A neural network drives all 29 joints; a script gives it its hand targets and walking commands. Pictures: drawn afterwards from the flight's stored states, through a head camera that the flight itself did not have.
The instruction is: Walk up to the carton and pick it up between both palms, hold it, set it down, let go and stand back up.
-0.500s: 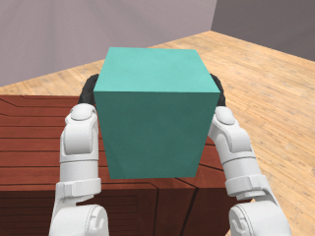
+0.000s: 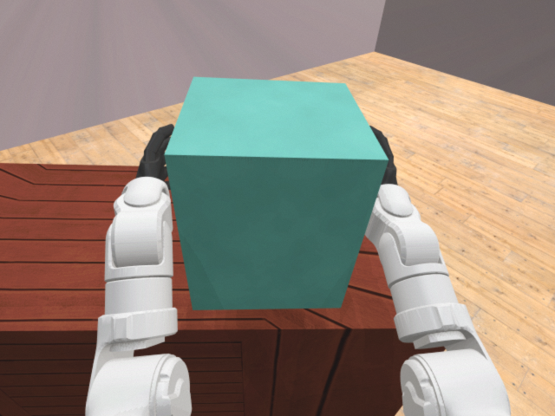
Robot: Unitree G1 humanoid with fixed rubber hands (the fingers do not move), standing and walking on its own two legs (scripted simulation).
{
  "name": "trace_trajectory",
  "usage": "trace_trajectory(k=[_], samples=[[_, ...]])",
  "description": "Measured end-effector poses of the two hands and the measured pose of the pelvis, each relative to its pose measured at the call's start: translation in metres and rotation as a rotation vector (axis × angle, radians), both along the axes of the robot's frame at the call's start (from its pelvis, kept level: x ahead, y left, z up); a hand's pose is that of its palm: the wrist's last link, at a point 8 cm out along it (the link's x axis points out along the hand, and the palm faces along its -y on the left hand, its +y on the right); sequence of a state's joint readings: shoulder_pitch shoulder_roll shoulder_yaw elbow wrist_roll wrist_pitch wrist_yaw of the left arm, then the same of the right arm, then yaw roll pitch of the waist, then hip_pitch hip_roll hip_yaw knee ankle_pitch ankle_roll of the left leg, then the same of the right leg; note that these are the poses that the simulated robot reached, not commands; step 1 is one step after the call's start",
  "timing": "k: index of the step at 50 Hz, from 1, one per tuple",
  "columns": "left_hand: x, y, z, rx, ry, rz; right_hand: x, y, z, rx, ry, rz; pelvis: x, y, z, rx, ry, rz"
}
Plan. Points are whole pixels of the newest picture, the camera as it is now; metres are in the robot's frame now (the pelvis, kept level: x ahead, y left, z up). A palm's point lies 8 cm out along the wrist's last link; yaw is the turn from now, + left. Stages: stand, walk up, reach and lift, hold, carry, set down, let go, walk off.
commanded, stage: hold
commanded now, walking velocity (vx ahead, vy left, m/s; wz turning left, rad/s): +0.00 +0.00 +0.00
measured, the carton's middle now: (269, 196) +0.37 +0.00 +0.19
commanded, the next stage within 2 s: none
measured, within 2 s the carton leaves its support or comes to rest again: neither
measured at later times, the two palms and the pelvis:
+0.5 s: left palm (151, 184) +0.37 +0.15 +0.21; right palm (374, 184) +0.37 -0.15 +0.21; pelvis +0.00 +0.00 +0.00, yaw -1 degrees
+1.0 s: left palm (152, 185) +0.37 +0.15 +0.20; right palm (374, 180) +0.37 -0.15 +0.21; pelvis +0.00 +0.00 +0.00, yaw +0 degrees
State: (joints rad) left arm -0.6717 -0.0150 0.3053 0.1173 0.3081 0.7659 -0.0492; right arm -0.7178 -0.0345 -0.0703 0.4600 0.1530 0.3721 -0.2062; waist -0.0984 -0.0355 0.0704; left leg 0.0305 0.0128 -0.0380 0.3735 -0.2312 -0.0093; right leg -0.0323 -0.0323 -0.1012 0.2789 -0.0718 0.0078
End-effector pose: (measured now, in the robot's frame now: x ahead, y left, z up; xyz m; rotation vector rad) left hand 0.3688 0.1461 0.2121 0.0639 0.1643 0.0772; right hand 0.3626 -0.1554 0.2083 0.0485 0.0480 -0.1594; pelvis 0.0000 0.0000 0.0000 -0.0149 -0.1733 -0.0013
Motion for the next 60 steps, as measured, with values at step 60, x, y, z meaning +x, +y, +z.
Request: trace_trajectory(k=[60], samples=[[0.003, 0.006, -0.002, -0.011, 0.002, 0.021, 0.01, 0.006, 0.006, 0.006, 0.002, 0.021, 0.003, -0.002, 0.0, 0.002, 0.018, -0.005]])
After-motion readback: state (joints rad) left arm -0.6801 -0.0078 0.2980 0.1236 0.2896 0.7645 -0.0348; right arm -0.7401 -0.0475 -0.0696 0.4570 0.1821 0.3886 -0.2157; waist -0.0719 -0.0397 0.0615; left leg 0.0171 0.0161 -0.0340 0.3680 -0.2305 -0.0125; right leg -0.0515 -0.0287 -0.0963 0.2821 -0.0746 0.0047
